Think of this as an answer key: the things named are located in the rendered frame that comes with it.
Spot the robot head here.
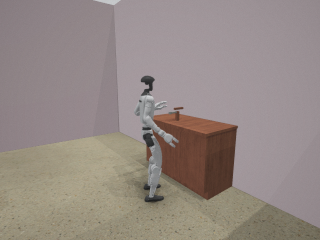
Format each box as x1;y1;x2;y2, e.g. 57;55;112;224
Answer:
141;75;155;96

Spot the robot left upper arm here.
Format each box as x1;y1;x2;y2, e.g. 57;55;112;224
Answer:
134;101;140;116

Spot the left robot hand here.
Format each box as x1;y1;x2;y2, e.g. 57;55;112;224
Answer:
155;101;167;110

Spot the counter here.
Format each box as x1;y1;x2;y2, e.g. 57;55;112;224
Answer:
146;107;238;200

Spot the robot right forearm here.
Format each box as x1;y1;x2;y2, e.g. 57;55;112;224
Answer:
145;116;166;138

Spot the right robot shin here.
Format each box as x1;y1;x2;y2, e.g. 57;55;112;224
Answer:
149;166;162;198

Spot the right robot hand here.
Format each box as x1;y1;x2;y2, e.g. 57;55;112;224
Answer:
163;133;179;148

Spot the robot right upper arm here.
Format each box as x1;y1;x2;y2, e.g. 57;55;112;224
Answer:
143;95;154;123

